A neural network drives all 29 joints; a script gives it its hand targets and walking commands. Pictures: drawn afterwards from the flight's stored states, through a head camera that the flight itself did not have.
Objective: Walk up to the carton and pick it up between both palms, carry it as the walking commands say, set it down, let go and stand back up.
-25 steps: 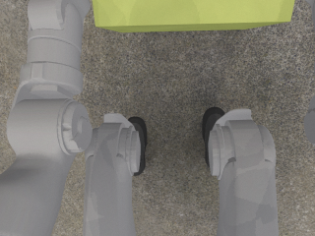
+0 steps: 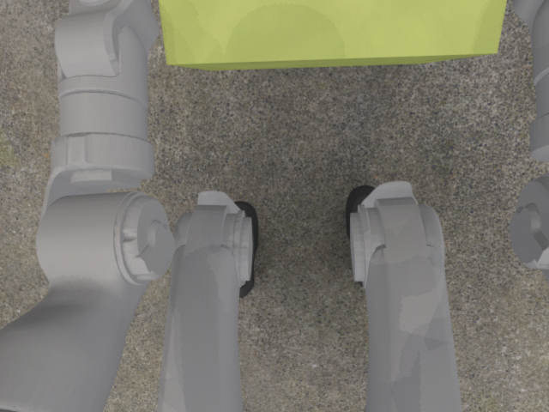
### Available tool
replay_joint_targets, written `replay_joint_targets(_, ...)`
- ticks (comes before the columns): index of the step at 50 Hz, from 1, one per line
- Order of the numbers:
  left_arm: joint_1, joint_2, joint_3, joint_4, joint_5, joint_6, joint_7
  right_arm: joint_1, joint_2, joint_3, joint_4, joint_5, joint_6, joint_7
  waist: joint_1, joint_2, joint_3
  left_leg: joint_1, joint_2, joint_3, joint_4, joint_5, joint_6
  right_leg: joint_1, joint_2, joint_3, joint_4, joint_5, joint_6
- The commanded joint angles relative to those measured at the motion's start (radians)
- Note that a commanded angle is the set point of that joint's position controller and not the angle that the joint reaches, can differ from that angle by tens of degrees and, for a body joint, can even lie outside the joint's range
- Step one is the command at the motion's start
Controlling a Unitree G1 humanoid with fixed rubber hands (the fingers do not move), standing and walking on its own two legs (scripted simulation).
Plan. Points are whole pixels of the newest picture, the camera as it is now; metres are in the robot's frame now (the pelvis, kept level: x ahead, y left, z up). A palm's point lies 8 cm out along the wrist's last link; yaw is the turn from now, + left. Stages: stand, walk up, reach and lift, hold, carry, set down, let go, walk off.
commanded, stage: reach and lift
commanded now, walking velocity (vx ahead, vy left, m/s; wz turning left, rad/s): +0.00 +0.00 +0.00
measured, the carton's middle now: out of the picture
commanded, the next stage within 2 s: none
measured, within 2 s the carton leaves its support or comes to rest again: neither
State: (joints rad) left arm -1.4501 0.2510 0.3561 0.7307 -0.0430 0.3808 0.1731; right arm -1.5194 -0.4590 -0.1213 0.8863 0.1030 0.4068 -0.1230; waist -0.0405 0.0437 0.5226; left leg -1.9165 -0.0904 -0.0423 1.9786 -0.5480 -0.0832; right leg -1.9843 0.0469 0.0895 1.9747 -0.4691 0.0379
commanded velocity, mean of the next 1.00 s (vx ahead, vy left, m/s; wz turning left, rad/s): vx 0.00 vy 0.00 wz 0.00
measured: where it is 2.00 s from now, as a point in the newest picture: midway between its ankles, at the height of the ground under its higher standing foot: (302, 259)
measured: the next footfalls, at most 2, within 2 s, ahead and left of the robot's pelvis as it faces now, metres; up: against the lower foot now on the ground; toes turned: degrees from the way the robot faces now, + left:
none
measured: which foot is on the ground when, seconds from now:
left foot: down 0.00-1.00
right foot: down 0.00-1.00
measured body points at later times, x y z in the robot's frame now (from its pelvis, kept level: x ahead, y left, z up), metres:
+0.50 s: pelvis -0.01 +0.00 +0.05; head +0.34 -0.04 +0.31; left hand +0.57 +0.14 -0.05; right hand +0.55 -0.24 -0.07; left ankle +0.14 +0.14 -0.40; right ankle +0.15 -0.13 -0.40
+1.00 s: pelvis -0.01 +0.00 +0.11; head +0.32 -0.04 +0.40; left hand +0.54 +0.15 +0.01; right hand +0.53 -0.23 +0.00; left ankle +0.14 +0.14 -0.40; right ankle +0.15 -0.13 -0.40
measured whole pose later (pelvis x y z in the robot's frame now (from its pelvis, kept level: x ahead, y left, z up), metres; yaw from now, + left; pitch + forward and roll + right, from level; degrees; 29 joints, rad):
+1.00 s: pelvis -0.01 +0.00 +0.11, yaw -2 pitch +21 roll +3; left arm -1.26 0.19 0.39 0.58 0.01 0.43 0.16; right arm -1.33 -0.35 -0.19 0.71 0.04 0.48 -0.15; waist -0.03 0.02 0.52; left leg -1.53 -0.10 -0.06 1.61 -0.46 -0.08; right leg -1.59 0.07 0.11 1.61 -0.39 0.05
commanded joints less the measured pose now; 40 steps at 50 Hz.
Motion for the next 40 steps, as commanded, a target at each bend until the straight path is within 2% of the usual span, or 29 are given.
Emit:
replay_joint_targets(1, -0.692, -0.980, -0.447, -0.157, -0.151, -0.012, -0.369, -0.721, 1.024, 0.313, -0.381, 0.163, -0.069, 0.371, 0.008, -0.108, -2.268, 0.431, -0.057, 0.174, -0.182, 0.194, 0.081, 0.896, 0.045, -0.175, -0.176, 0.279, -0.034)
replay_joint_targets(10, -0.732, -0.986, -0.497, -0.245, -0.174, 0.012, -0.382, -0.733, 1.071, 0.357, -0.448, 0.191, -0.039, 0.372, 0.026, -0.103, -2.432, 0.509, -0.060, 0.174, -0.245, 0.212, 0.077, 1.001, 0.052, -0.165, -0.234, 0.292, -0.026)
replay_joint_targets(14, -0.727, -0.997, -0.501, -0.243, -0.172, 0.021, -0.384, -0.736, 1.081, 0.359, -0.456, 0.192, -0.032, 0.373, 0.031, -0.094, -2.442, 0.533, -0.060, 0.172, -0.276, 0.192, 0.075, 1.007, 0.053, -0.163, -0.265, 0.257, -0.025)
replay_joint_targets(21, -0.684, -1.043, -0.488, -0.212, -0.159, 0.032, -0.397, -0.722, 1.105, 0.351, -0.456, 0.171, -0.025, 0.384, 0.020, -0.096, -2.447, 0.574, -0.061, 0.159, -0.330, 0.174, 0.073, 1.012, 0.056, -0.169, -0.320, 0.219, -0.026)
replay_joint_targets(29, -0.649, -1.072, -0.526, -0.257, -0.165, 0.038, -0.404, -0.664, 1.132, 0.365, -0.484, 0.165, -0.015, 0.395, 0.007, -0.080, -2.528, 0.680, -0.065, 0.143, -0.384, 0.223, 0.063, 1.061, 0.064, -0.168, -0.374, 0.258, -0.026)
replay_joint_targets(40, -0.589, -1.082, -0.569, -0.303, -0.165, 0.035, -0.406, -0.614, 1.167, 0.402, -0.521, 0.169, -0.013, 0.395, 0.028, -0.078, -2.542, 0.761, -0.063, 0.129, -0.464, 0.244, 0.065, 1.143, 0.068, -0.149, -0.453, 0.266, -0.023)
